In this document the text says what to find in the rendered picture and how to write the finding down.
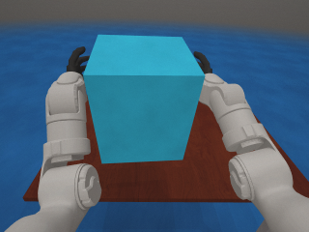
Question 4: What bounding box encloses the robot right upper arm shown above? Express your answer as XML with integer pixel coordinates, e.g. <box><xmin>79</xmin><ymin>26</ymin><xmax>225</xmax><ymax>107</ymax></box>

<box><xmin>228</xmin><ymin>147</ymin><xmax>309</xmax><ymax>232</ymax></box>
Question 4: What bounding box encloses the left robot hand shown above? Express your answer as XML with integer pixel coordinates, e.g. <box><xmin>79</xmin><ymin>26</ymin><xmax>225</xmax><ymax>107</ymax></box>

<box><xmin>67</xmin><ymin>46</ymin><xmax>90</xmax><ymax>78</ymax></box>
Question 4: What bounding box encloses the right robot hand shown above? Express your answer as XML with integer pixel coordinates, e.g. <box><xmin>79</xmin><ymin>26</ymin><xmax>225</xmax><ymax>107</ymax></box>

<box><xmin>193</xmin><ymin>51</ymin><xmax>212</xmax><ymax>74</ymax></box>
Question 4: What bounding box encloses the robot left upper arm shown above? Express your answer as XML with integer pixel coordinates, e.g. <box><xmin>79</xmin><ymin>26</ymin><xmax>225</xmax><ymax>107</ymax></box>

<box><xmin>4</xmin><ymin>163</ymin><xmax>101</xmax><ymax>232</ymax></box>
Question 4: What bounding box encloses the table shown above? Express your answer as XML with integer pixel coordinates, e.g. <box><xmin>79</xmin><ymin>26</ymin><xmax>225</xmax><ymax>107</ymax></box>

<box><xmin>22</xmin><ymin>95</ymin><xmax>309</xmax><ymax>232</ymax></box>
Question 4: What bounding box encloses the right robot forearm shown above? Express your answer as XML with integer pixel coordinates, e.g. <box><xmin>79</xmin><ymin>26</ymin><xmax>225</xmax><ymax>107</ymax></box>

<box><xmin>199</xmin><ymin>73</ymin><xmax>294</xmax><ymax>185</ymax></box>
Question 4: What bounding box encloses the carton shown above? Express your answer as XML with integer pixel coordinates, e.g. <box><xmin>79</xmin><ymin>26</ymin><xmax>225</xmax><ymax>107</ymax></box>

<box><xmin>83</xmin><ymin>34</ymin><xmax>206</xmax><ymax>164</ymax></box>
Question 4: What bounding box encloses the left robot forearm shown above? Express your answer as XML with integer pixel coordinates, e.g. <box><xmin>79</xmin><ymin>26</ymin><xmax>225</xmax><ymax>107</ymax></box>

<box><xmin>38</xmin><ymin>72</ymin><xmax>91</xmax><ymax>204</ymax></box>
